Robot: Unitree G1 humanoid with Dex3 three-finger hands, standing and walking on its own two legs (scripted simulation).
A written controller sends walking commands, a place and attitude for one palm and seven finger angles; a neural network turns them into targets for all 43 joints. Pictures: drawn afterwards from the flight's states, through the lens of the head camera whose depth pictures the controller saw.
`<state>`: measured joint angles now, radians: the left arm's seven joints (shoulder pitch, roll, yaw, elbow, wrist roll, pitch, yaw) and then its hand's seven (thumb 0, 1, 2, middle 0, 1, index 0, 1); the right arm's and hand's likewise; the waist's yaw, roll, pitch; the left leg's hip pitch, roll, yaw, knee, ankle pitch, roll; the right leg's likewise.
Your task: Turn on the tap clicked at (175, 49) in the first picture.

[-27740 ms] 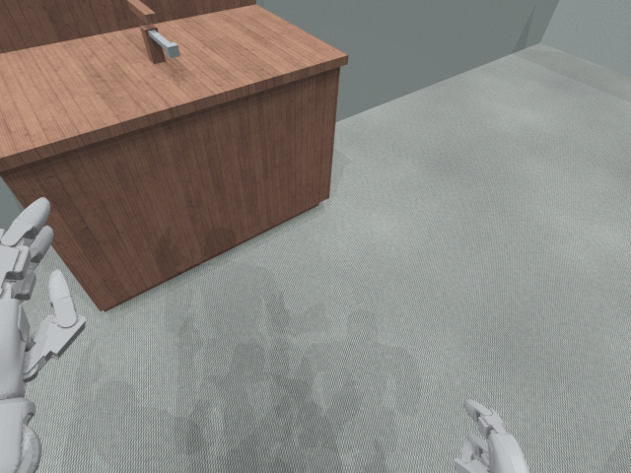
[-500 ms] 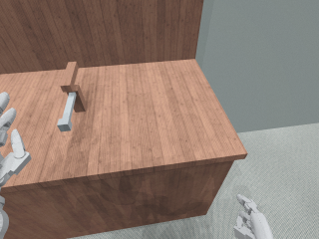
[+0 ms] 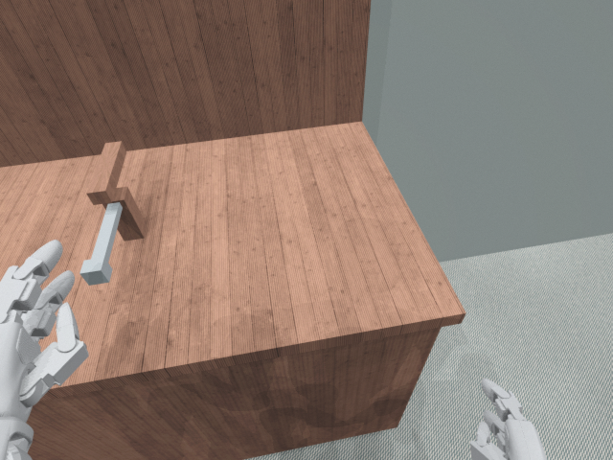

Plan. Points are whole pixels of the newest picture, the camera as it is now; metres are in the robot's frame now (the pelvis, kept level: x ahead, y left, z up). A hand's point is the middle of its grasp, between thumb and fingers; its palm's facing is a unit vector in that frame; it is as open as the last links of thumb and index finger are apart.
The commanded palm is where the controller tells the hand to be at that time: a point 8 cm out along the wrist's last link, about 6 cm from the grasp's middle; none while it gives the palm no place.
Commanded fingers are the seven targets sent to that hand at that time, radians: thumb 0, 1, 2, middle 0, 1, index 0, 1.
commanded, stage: turn the palm inward beside the body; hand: left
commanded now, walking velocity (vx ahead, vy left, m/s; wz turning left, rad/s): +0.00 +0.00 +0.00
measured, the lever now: (96, 271) +0.32 +0.35 +0.07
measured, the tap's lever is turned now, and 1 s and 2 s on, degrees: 0 0 0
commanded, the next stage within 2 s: reach beside the lever's end, fingers flat in 1.16 s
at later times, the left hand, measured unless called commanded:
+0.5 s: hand (71, 376) +0.15 +0.24 +0.14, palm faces +0.44 -0.88 -0.18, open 7.4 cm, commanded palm +0.10 +0.29 +0.15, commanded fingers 0.00 0.90 0.90 -0.20 -0.30 -0.20 -0.30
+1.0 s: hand (79, 359) +0.17 +0.25 +0.14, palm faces +0.46 -0.88 -0.13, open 7.4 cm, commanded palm +0.11 +0.29 +0.15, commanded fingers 0.00 0.90 0.90 -0.20 -0.30 -0.20 -0.30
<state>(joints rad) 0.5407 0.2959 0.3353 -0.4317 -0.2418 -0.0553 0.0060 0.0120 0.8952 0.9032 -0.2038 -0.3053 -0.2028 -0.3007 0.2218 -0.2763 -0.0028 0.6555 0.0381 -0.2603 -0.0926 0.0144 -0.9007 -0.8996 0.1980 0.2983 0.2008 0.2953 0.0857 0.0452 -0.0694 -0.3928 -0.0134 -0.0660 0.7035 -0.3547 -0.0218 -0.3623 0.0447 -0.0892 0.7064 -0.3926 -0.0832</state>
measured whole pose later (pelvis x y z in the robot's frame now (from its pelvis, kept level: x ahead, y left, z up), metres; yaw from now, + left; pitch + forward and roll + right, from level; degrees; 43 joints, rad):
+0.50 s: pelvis -0.03 +0.01 +0.00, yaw +1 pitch +1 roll +0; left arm 0.55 0.26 0.21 -0.51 -0.20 -0.01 0.17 0.01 0.89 0.90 -0.21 -0.31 -0.20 -0.30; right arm 0.19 -0.24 0.06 0.64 0.03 -0.27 -0.09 0.01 -0.90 -0.90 0.20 0.30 0.20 0.30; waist 0.08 0.05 -0.05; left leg -0.42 -0.02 -0.08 0.74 -0.33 -0.01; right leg -0.38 0.03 -0.10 0.73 -0.36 -0.07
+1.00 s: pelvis -0.01 +0.02 +0.00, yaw +1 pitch +1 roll +0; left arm 0.54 0.22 0.21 -0.52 -0.23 0.08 0.17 0.01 0.90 0.90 -0.20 -0.31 -0.20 -0.30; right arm 0.19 -0.24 0.06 0.64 0.03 -0.24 -0.10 0.01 -0.90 -0.90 0.20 0.30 0.20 0.30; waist 0.08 0.05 -0.06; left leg -0.38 -0.03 -0.07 0.70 -0.34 0.00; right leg -0.34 0.03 -0.09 0.69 -0.37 -0.06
